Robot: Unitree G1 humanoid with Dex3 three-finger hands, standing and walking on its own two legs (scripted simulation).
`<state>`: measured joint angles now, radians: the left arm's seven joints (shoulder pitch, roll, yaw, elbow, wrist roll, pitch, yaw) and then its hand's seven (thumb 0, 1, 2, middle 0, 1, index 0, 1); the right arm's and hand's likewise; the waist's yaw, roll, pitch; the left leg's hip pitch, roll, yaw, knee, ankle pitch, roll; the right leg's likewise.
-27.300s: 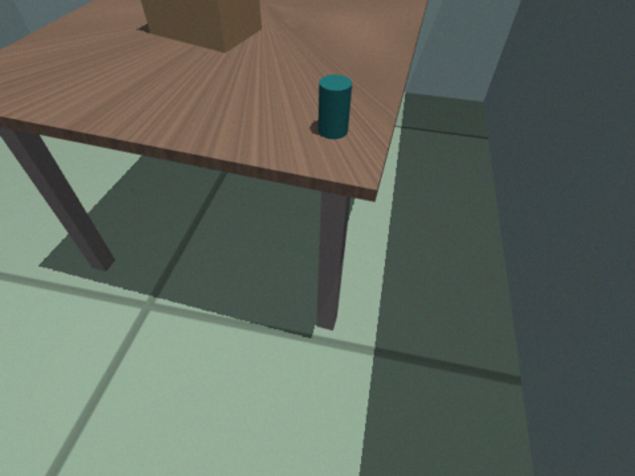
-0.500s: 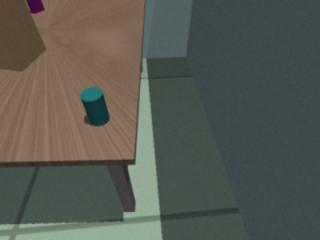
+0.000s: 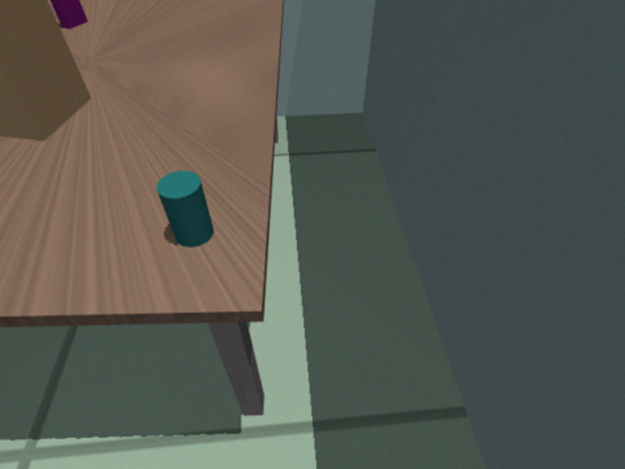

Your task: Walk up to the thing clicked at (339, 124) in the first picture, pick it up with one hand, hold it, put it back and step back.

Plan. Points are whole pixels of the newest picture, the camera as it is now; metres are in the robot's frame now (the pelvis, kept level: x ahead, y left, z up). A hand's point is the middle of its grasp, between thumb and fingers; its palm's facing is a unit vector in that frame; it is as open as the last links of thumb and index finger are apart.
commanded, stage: stand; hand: left
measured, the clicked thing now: (187, 210) +0.51 +0.21 +0.03
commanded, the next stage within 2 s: none
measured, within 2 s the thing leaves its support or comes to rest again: neither
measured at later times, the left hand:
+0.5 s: hand out of the picture +0.08 +0.25 -0.15, palm faces -0.04 -0.94 -0.35, open 7.4 cm
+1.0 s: hand out of the picture +0.09 +0.26 -0.16, palm faces -0.03 -0.94 -0.35, open 7.4 cm
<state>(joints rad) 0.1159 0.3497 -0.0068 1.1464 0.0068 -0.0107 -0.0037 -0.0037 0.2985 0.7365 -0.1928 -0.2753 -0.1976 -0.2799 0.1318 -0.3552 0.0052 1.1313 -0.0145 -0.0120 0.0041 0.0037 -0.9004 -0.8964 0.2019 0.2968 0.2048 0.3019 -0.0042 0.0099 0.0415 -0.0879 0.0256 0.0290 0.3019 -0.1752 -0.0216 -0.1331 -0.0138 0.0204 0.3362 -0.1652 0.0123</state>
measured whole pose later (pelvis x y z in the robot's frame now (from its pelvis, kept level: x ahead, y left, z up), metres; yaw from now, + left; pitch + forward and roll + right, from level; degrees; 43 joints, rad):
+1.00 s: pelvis +0.01 +0.00 +0.00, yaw +0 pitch -2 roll +0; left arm 0.11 0.35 0.00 1.13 0.01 -0.01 0.00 0.00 0.90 0.90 -0.20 -0.30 -0.21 -0.30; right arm 0.12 -0.35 0.00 1.13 -0.01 -0.01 0.00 0.00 -0.90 -0.90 0.20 0.30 0.20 0.30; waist -0.01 0.01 0.05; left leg -0.07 0.03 0.03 0.30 -0.19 -0.02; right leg -0.12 -0.01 0.02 0.32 -0.18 0.02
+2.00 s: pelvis +0.01 +0.01 +0.00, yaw +0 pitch -2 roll +0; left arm 0.12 0.35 0.00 1.13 0.01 -0.01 0.00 0.00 0.90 0.90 -0.20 -0.29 -0.21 -0.30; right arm 0.12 -0.35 0.00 1.12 -0.01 -0.01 0.00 0.00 -0.90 -0.90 0.20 0.30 0.20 0.30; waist -0.01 0.00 0.05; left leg -0.08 0.02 0.03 0.30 -0.19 -0.01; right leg -0.12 -0.02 0.03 0.32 -0.17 0.02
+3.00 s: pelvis -0.15 +0.02 -0.03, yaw -4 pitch -2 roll -2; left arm 0.11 0.36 0.07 0.85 0.03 0.03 0.00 0.00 0.90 0.90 -0.20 -0.29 -0.21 -0.30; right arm 0.12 -0.41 -0.05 0.87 0.00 0.04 -0.02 0.00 -0.90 -0.90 0.20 0.30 0.21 0.30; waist -0.03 0.06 0.22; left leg -0.39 0.04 -0.04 0.80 -0.40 0.01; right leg -0.27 0.08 0.04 0.65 -0.34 -0.02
